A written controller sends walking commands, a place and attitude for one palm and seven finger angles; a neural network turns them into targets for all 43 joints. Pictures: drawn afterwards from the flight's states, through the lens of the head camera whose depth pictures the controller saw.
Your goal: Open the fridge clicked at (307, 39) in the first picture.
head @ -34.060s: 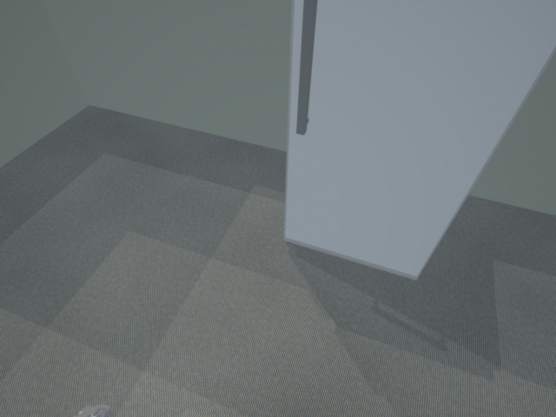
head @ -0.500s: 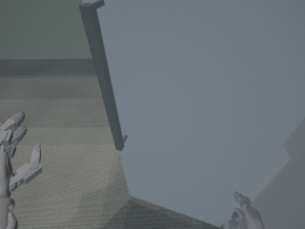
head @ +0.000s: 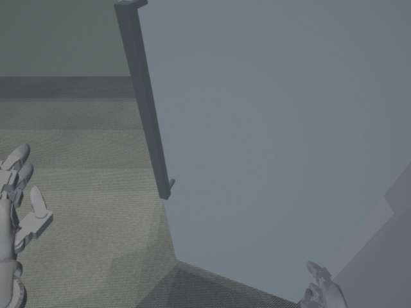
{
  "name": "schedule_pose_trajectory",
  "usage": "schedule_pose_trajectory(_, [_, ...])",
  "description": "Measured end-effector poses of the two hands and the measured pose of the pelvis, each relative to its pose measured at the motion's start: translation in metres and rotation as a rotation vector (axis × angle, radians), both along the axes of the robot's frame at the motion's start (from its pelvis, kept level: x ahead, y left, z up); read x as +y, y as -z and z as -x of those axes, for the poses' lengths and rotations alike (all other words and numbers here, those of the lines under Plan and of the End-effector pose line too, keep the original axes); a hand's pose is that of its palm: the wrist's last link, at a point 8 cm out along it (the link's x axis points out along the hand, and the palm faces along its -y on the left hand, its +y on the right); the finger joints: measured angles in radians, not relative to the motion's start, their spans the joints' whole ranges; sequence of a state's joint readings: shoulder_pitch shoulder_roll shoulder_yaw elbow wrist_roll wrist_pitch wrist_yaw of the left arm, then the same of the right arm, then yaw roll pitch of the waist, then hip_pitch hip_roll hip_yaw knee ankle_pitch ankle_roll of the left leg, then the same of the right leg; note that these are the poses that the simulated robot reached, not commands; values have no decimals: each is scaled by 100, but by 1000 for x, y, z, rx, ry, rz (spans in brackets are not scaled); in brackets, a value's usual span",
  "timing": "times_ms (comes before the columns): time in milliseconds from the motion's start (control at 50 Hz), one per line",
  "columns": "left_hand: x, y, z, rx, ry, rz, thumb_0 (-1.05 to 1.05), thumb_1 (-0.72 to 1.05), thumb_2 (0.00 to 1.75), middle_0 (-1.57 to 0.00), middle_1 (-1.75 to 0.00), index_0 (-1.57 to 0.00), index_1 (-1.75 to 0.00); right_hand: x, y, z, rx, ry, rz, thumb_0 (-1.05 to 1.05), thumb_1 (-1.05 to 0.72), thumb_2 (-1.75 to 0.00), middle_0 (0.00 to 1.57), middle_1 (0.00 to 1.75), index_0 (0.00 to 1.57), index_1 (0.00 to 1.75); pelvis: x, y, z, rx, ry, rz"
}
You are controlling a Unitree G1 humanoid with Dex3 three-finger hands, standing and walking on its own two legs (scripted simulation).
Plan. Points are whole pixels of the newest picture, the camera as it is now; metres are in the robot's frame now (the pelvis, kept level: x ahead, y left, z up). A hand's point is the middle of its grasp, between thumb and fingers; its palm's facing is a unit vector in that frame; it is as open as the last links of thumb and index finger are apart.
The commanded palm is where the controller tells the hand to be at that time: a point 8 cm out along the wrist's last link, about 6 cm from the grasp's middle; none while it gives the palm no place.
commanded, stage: step back with the hand held close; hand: left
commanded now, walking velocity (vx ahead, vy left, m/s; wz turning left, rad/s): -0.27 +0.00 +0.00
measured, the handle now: (156, 123) +0.44 +0.18 +0.15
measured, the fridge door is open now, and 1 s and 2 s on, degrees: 71 71 71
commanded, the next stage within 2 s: stop stepping back and stand still in 1.24 s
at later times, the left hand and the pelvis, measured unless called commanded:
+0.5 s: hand (20, 244) +0.14 +0.29 +0.15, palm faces +0.48 -0.75 -0.45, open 7.4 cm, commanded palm +0.08 +0.32 +0.17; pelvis -0.06 +0.02 -0.02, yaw +0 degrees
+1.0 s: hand out of the picture +0.07 +0.29 +0.16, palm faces +0.53 -0.72 -0.44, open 7.4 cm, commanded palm +0.00 +0.33 +0.17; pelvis -0.12 +0.02 -0.03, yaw +5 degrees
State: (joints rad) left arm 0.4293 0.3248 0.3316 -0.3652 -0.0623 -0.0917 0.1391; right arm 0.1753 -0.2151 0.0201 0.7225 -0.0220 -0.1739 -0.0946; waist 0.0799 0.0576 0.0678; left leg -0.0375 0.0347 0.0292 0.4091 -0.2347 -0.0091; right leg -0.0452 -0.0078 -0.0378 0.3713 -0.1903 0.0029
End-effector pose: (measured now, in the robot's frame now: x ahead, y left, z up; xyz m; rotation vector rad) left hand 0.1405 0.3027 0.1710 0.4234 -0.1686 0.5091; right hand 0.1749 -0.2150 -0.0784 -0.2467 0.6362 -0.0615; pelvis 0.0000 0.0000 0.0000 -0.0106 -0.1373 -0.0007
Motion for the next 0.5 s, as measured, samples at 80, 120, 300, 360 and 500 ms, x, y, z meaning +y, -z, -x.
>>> schedule_pose_trajectory(80, [2, 0, -7, 1, 27, -41, 1, 89, 90, -21, -30, -21, -30, -3, 1, 7, 32, 16, 11, 2, -90, -90, 20, 30, 20, 30, 4, 2, 5, 58, -5, 8])
schedule_pose_trajectory(120, [2, 2, -10, 17, 53, -59, 1, 89, 90, -21, -30, -21, -30, -5, 2, 12, 43, 40, 18, 2, -90, -90, 20, 30, 20, 30, 8, 3, 8, 79, -1, 6])
schedule_pose_trajectory(300, [12, 3, 7, 73, 100, -138, 1, 89, 90, -22, -30, -21, -30, -2, 7, 40, 73, 122, 26, 2, -90, -90, 20, 30, 20, 30, 22, 10, 26, 111, 15, -5])
schedule_pose_trajectory(360, [17, 2, 18, 54, 77, -149, 1, 89, 90, -22, -30, -21, -30, 2, 10, 50, 76, 112, 25, 2, -90, -90, 20, 30, 20, 30, 23, 12, 35, 112, 15, -7])
schedule_pose_trajectory(500, [17, 4, 44, -10, 39, -140, 1, 89, 90, -22, -30, -21, -30, 7, 18, 70, 77, 81, 20, 2, -90, -90, 20, 30, 20, 30, 22, 18, 57, 115, 2, 2])
